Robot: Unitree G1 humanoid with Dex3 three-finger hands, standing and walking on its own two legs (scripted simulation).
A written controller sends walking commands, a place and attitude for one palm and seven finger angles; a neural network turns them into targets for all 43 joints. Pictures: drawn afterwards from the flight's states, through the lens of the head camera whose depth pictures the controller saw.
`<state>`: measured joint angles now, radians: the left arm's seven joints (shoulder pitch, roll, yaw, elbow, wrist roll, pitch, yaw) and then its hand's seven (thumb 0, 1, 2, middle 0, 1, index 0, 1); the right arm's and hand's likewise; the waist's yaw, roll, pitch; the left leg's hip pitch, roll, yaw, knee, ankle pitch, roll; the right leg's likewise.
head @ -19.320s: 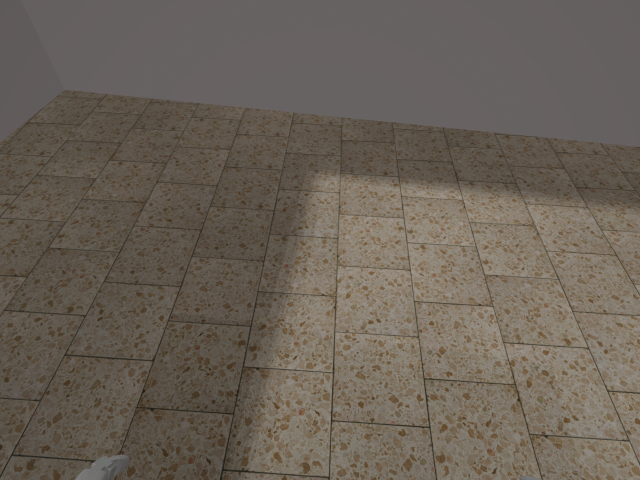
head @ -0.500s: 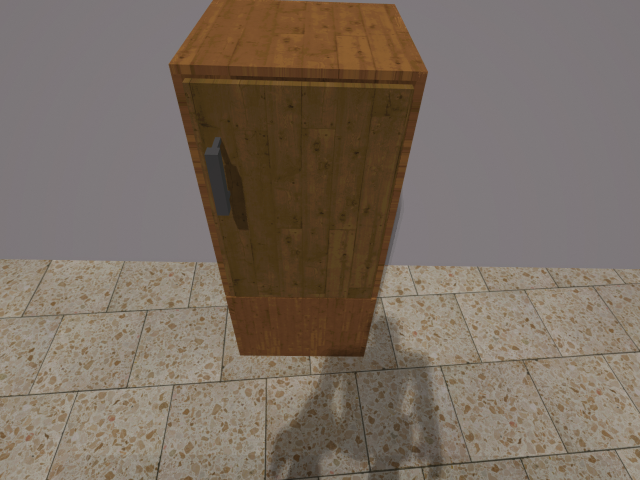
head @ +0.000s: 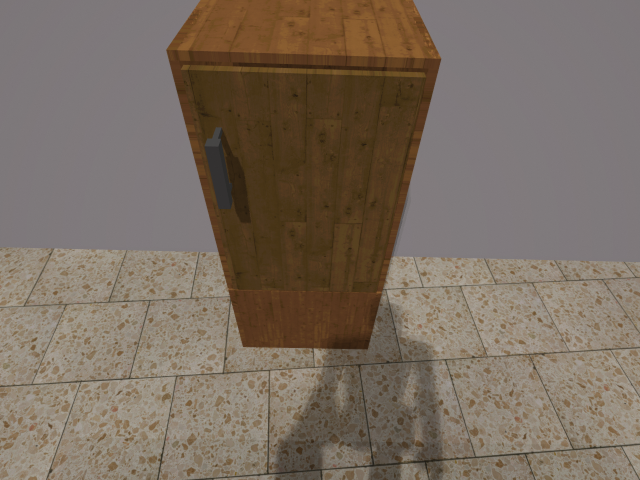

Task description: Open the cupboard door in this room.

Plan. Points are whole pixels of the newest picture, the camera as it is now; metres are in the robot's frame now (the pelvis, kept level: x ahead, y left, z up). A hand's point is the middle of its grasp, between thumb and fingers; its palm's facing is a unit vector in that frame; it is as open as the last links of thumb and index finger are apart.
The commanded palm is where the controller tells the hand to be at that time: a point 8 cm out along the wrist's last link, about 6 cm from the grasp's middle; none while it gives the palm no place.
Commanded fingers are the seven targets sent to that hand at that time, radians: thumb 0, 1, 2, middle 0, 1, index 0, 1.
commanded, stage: shuffle to correct the standing spot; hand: left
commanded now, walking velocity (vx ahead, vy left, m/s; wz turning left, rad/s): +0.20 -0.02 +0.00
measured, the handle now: (221, 168) +0.61 +0.23 +0.04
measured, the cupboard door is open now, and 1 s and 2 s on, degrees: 0 0 0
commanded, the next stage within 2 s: come to a stop and stand still in 0.18 s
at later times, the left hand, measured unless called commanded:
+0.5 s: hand (217, 459) +0.18 +0.16 -0.16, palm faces +0.08 -0.96 -0.25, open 7.3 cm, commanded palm none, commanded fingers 0.00 0.90 0.90 -0.20 -0.30 -0.20 -0.30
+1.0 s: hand out of the picture +0.04 +0.19 -0.17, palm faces +0.13 -0.97 -0.20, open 7.3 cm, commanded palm none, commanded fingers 0.00 0.90 0.90 -0.20 -0.30 -0.20 -0.30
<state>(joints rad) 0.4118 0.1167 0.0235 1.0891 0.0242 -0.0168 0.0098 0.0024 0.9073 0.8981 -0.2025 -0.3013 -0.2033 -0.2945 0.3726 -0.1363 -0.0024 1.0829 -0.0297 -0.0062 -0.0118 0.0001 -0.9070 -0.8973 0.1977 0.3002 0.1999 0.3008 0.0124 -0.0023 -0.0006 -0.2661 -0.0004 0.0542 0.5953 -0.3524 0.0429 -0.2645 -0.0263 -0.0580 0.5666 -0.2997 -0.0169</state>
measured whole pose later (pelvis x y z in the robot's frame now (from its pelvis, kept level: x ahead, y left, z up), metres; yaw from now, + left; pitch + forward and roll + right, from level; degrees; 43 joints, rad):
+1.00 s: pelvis +0.05 +0.00 +0.00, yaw +3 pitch +0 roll +1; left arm 0.31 0.18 0.05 1.01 0.03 0.05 0.02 0.00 0.91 0.90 -0.20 -0.30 -0.20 -0.29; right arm 0.21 -0.14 -0.02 0.96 -0.03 0.01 -0.02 0.00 -0.92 -0.90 0.20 0.30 0.20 0.30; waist 0.03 -0.04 0.01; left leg -0.32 -0.02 0.10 0.47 -0.16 0.05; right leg -0.31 -0.04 -0.03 0.79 -0.44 0.01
